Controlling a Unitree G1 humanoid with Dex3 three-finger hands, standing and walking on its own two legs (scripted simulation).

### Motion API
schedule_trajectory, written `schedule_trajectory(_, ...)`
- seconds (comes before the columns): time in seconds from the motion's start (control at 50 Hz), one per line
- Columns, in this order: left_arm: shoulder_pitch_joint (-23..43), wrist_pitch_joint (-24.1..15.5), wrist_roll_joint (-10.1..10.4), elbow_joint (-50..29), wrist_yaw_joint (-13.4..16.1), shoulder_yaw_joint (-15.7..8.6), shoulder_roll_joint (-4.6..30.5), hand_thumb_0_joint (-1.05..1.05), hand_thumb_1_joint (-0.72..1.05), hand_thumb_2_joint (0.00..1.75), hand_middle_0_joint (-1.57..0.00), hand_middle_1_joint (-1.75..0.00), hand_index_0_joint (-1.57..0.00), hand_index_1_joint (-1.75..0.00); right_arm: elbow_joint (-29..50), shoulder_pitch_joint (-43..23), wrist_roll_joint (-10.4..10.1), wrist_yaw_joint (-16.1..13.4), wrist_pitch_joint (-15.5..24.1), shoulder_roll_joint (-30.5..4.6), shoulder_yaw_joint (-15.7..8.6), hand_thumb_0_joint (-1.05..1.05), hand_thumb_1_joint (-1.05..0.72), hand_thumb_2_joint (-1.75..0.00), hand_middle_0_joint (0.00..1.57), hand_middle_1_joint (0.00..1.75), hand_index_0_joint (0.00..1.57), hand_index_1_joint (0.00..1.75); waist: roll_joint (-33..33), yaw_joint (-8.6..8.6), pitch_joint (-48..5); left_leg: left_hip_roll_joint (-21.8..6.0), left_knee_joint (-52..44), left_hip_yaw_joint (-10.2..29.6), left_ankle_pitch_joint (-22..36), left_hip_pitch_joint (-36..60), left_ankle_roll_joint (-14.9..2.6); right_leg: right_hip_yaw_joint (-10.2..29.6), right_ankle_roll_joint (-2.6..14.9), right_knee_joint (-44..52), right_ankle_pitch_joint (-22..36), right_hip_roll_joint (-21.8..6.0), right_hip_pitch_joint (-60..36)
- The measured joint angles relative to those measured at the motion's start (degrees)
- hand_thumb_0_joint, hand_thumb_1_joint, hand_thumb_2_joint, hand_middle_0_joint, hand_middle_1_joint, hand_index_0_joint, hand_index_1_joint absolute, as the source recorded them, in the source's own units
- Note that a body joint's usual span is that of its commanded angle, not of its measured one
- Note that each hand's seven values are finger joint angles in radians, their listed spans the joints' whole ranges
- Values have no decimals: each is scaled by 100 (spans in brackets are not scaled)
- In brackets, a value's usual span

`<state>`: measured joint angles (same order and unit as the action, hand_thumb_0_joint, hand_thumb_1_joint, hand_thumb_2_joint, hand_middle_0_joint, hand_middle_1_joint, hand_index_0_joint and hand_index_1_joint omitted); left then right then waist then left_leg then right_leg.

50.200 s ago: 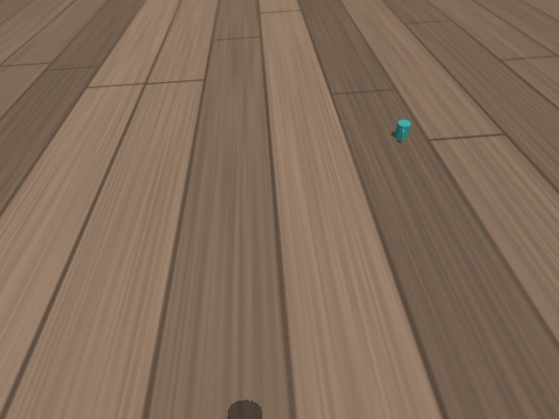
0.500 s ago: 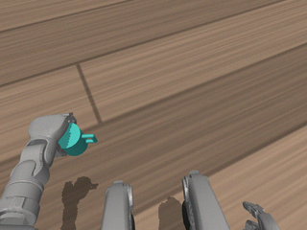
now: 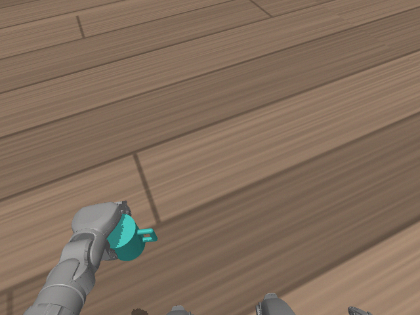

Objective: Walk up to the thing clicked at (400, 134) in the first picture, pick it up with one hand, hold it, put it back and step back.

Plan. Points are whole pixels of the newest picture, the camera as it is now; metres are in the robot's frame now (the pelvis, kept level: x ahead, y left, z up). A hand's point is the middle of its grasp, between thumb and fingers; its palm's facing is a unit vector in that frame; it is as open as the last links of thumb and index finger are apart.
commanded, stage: lift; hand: left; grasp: from above
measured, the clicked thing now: (131, 237) +0.35 +0.20 -0.12
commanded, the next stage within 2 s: hold in 0.28 s
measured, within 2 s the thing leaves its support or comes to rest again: neither
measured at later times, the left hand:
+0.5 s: hand (97, 221) +0.34 +0.23 +0.00, palm faces -0.46 -0.05 -0.88, open 10.2 cm
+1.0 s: hand (96, 210) +0.35 +0.22 +0.04, palm faces -0.45 -0.04 -0.89, open 10.2 cm
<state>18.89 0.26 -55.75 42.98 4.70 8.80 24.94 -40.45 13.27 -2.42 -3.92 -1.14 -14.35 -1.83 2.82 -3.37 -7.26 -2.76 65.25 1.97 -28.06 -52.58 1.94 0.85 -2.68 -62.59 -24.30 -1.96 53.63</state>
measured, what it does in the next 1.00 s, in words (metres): rises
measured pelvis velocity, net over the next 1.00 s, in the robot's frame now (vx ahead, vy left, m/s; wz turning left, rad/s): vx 0.04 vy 0.00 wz -0.02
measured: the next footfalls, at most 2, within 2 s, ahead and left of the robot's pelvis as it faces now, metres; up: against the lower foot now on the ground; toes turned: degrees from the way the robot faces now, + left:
none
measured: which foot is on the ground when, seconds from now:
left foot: down 0.00-1.00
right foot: down 0.00-1.00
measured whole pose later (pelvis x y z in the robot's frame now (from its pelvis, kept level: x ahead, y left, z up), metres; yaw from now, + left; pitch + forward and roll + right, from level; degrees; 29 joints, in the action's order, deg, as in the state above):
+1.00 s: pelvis +0.04 +0.00 +0.07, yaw -1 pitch +5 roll +0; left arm 15.8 0.6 -56.4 37.9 -1.4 11.8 23.3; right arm -39.4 12.3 -3.3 -3.0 -2.9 -14.9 -2.5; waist 3.1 -0.3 -3.2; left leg -2.5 36.9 -1.0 -19.3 -22.4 2.0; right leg 2.2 -2.4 -37.4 -16.8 -2.4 25.5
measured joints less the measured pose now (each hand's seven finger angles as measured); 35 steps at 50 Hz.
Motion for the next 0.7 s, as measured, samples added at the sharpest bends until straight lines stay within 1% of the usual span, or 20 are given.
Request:
schedule_trajectory(0.14, 56, 62, -52, 245, 104, 113, -113, -2, 9, 47, -87, -75, -58, -57, -82, 39, -10, 23, 17, 6, -26, 1, -91, -90, 20, 30, 20, 30, -59, 47, 128, 3, -757, -66, 240, 802, -2, 16, 7, 713, 219, -13, -776)
schedule_trajectory(0.22, 61, 113, -27, 285, 124, 139, -133, -2, 9, 48, -87, -76, -58, -57, -89, 31, -19, 47, 5, 10, -33, 1, -91, -90, 20, 30, 20, 30, -69, 60, 200, 8, -1136, -104, 367, 1189, -10, 30, 3, 1076, 340, -23, -1151)
schedule_trajectory(0.44, -94, 130, 9, 122, -167, 270, -161, -3, 8, 51, -86, -78, -57, -58, -58, 14, -46, 66, -48, 27, -32, 1, -91, -89, 20, 30, 20, 30, -49, 143, 259, 14, -1903, -215, 591, 1992, -33, 93, -14, 1810, 567, -34, -1912)
schedule_trajectory(0.54, -102, 42, -74, 44, -294, 280, -136, -3, 8, 51, -86, -78, -56, -58, -15, -17, -58, 68, -62, 33, -21, 1, -91, -89, 20, 30, 20, 30, -42, 173, 286, 19, -2120, -251, 648, 2236, -38, 117, -15, 1997, 616, -39, -2131)
schedule_trajectory(0.7, -160, 22, -35, -191, -459, 270, -128, -3, 8, 51, -85, -78, -56, -59, 59, -51, -69, 90, -84, 6, -33, 1, -90, -89, 20, 30, 20, 30, -1, 232, 360, 23, -2421, -287, 738, 2550, -34, 137, -12, 2249, 686, -43, -2413)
